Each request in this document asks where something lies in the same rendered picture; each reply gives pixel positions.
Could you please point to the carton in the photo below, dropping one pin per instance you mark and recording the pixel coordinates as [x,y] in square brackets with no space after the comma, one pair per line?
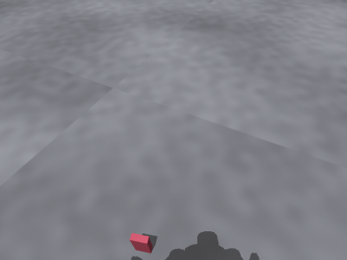
[141,242]

